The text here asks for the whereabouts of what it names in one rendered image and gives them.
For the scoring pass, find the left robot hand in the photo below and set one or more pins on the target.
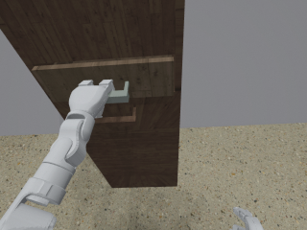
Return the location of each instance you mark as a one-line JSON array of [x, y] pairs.
[[91, 98]]

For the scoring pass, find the cabinet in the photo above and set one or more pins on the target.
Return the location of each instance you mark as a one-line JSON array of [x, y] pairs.
[[44, 32]]

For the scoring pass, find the handle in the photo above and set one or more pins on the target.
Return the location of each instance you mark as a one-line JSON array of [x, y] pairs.
[[118, 121], [119, 96]]

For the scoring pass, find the drawer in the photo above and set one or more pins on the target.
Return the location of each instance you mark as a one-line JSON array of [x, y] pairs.
[[151, 76]]

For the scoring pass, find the right robot hand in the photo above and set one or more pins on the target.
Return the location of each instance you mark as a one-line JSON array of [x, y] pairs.
[[251, 223]]

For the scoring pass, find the left robot forearm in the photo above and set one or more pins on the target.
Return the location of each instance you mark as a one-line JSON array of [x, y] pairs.
[[65, 155]]

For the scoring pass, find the left robot upper arm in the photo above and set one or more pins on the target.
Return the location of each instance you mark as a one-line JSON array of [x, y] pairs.
[[26, 217]]

